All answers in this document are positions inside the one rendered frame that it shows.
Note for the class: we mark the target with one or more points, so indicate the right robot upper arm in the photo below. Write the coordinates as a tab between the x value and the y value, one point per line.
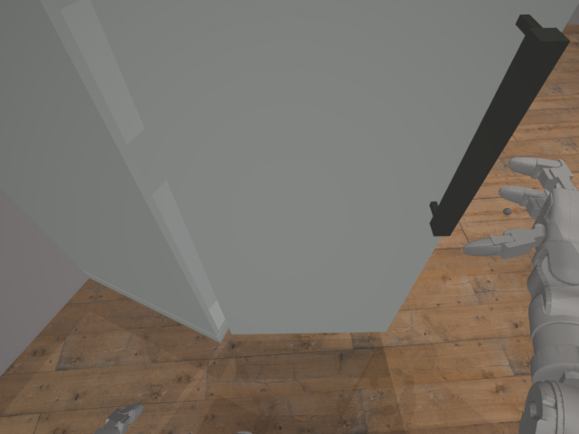
551	408

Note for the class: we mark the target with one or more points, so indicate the handle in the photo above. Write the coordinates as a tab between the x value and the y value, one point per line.
536	57

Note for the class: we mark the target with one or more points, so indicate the robot right forearm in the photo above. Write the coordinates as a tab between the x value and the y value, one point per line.
554	313

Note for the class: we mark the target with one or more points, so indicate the fridge door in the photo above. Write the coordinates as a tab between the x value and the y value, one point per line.
304	140

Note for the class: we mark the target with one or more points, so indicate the left robot hand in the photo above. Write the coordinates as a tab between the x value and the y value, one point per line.
119	420

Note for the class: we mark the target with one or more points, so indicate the right robot hand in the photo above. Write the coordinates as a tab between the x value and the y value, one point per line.
558	211

